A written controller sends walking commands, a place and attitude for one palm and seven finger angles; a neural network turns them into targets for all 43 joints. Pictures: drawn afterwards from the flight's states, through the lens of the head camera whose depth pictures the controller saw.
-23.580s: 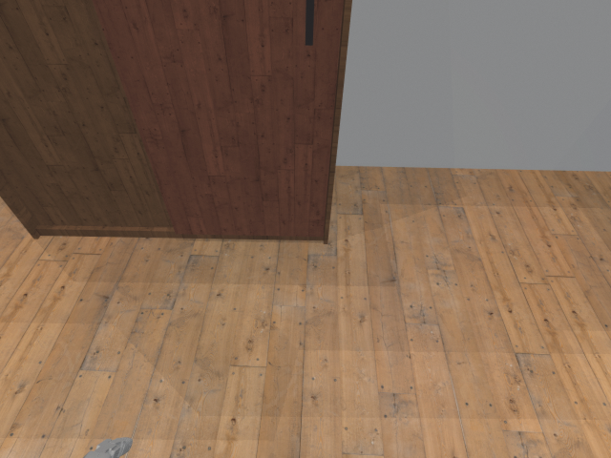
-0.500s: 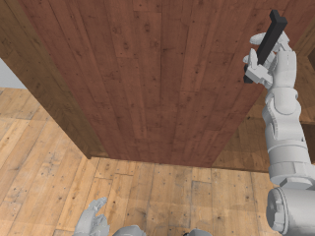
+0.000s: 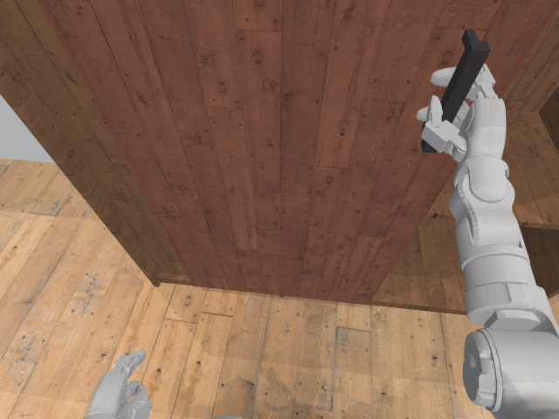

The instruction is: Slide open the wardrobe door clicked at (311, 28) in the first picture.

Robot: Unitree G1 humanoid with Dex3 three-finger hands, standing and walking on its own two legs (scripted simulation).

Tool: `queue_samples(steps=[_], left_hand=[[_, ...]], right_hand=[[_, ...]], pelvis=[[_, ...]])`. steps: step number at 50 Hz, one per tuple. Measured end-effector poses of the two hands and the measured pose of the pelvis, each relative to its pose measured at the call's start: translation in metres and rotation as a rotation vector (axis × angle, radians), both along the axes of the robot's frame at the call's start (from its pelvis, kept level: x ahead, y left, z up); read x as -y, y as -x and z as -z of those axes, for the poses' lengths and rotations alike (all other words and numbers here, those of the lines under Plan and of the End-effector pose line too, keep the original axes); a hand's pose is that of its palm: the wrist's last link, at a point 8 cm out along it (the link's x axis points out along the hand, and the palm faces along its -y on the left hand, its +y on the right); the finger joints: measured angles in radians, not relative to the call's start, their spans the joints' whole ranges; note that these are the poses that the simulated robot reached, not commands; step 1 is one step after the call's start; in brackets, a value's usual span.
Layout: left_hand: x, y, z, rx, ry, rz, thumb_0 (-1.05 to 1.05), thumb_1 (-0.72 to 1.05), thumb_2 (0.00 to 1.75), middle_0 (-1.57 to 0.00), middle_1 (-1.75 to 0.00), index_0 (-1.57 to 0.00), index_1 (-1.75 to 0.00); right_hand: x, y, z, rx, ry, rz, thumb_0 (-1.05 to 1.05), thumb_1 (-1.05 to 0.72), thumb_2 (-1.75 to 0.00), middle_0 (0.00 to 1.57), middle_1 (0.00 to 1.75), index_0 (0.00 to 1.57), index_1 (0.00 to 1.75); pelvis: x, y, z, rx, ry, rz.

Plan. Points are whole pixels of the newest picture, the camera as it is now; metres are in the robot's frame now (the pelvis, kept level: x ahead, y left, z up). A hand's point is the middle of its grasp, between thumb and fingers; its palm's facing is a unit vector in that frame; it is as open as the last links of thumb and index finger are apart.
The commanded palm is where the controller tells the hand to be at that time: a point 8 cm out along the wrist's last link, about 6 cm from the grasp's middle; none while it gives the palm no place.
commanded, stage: stop walking and hold the door there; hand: right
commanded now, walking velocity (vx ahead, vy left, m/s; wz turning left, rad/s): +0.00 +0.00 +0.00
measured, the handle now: (447, 96) +0.51 -0.19 +0.18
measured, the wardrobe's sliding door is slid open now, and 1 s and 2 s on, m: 0.46 0.46 0.46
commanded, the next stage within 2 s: loosen the grip on the handle in 0.08 s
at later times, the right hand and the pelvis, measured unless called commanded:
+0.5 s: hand (439, 125) +0.45 -0.17 +0.17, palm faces +0.19 +0.98 -0.11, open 11.5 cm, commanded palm +0.42 -0.21 +0.17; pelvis -0.03 -0.01 -0.01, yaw +1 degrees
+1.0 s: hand (437, 129) +0.46 -0.18 +0.16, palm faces +0.15 +0.98 -0.11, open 14.6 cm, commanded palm +0.42 -0.23 +0.16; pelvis -0.01 -0.02 +0.00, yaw +1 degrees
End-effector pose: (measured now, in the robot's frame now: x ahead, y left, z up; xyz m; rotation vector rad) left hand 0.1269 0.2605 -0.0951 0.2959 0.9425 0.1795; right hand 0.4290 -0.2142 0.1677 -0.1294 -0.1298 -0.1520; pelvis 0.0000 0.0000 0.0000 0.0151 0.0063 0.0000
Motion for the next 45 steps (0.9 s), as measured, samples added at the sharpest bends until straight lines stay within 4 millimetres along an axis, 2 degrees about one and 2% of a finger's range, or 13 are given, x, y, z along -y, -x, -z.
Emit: queue_samples(steps=[9, 13, 16, 20, 27, 32, 35, 38, 45], left_hand=[[0.021, 0.014, 0.013, -0.045, 0.047, -0.028, 0.01, 0.91, 0.9, -0.2, -0.3, -0.2, -0.3], [0.025, 0.024, 0.004, 0.016, 0.074, -0.024, 0.01, 0.91, 0.9, -0.2, -0.3, -0.2, -0.3], [0.022, 0.037, -0.002, 0.057, 0.072, -0.021, 0.01, 0.91, 0.9, -0.2, -0.3, -0.21, -0.3], [0.013, 0.064, -0.001, 0.065, 0.071, -0.049, 0.01, 0.91, 0.9, -0.2, -0.3, -0.2, -0.3], [0.004, 0.125, 0.008, -0.071, 0.045, -0.094, 0.01, 0.91, 0.9, -0.2, -0.3, -0.2, -0.3], [0.003, 0.151, 0.008, -0.13, 0.027, -0.141, 0.01, 0.91, 0.9, -0.2, -0.3, -0.2, -0.3], [0.004, 0.153, 0.007, -0.131, 0.025, -0.163, 0.01, 0.91, 0.9, -0.2, -0.3, -0.2, -0.3], [0.007, 0.146, 0.008, -0.123, 0.034, -0.158, 0.01, 0.91, 0.9, -0.2, -0.3, -0.2, -0.3], [0.016, 0.102, 0.007, -0.06, 0.055, -0.107, 0.01, 0.91, 0.9, -0.2, -0.3, -0.2, -0.3]], right_hand=[[0.0, 0.001, -0.002, -0.024, -0.002, -0.001, -0.07, -0.77, -0.79, 0.44, 1.38, 0.27, 1.4], [0.008, -0.01, -0.006, -0.106, -0.003, -0.027, -0.07, -0.67, -0.78, 0.45, 1.38, 0.32, 1.4], [0.012, -0.003, -0.01, -0.095, -0.096, -0.016, -0.05, -0.58, -0.75, 0.46, 1.38, 0.39, 1.41], [0.009, 0.004, -0.01, -0.061, -0.063, 0.028, -0.02, -0.35, -0.64, 0.42, 1.33, 0.33, 1.36], [0.008, 0.005, -0.005, 0.001, -0.007, 0.018, -0.01, 0.2, -0.38, 0.4, 1.33, 0.24, 1.3], [0.007, -0.002, 0.002, -0.031, -0.006, -0.007, -0.01, 0.42, -0.27, 0.37, 1.29, 0.28, 1.27], [0.009, -0.004, 0.001, -0.03, -0.017, -0.006, -0.01, 0.48, -0.24, 0.36, 1.28, 0.29, 1.24], [0.009, -0.002, 0.002, -0.024, -0.014, -0.011, -0.01, 0.51, -0.22, 0.35, 1.26, 0.28, 1.21], [0.008, 0.001, 0.004, -0.009, -0.03, -0.008, -0.01, 0.55, -0.21, 0.34, 1.22, 0.27, 1.17]], pelvis=[[0.005, 0.0, 0.0, -0.003, 0.01, 0.014], [0.006, 0.003, -0.001, -0.048, 0.022, 0.006], [0.008, 0.007, -0.001, -0.062, 0.025, 0.001], [0.011, 0.018, 0.001, -0.058, 0.022, -0.009], [0.011, 0.033, 0.006, -0.083, 0.025, -0.012], [0.013, 0.031, 0.005, -0.093, 0.022, -0.023], [0.014, 0.025, 0.003, -0.09, 0.02, -0.031], [0.016, 0.02, 0.001, -0.084, 0.018, -0.031], [0.017, 0.01, 0.0, -0.078, 0.016, -0.024]])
